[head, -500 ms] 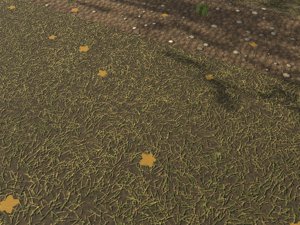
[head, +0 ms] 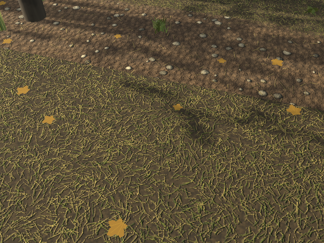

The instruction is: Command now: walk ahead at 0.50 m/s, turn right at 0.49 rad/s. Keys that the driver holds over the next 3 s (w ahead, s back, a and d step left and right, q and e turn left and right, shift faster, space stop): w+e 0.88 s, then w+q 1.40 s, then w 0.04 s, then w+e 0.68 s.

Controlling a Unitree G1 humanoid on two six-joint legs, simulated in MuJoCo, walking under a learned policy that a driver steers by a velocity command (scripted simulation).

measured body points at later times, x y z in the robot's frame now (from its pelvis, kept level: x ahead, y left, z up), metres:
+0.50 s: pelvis +0.29 +0.04 -0.13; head +0.30 +0.04 +0.32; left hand +0.43 +0.27 -0.26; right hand +0.26 -0.21 -0.27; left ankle +0.33 +0.15 -0.87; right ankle +0.26 -0.09 -0.66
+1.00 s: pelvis +0.52 -0.14 -0.12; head +0.54 -0.17 +0.32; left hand +0.75 +0.03 -0.24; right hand +0.48 -0.44 -0.24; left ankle +0.67 -0.01 -0.78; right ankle +0.49 -0.19 -0.87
